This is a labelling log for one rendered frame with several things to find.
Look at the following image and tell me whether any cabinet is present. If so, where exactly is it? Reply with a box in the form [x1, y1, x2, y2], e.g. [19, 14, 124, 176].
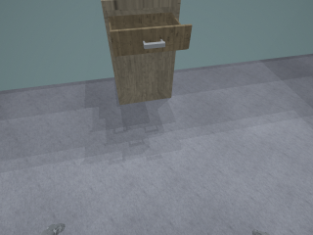
[101, 0, 181, 105]

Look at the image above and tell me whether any robot left hand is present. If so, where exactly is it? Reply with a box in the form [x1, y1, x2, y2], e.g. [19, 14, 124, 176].
[39, 223, 66, 235]

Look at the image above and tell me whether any drawer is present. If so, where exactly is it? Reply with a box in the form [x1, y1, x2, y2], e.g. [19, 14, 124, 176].
[108, 12, 193, 57]

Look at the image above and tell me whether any handle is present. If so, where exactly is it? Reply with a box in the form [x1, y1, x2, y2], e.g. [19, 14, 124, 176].
[143, 39, 165, 49]

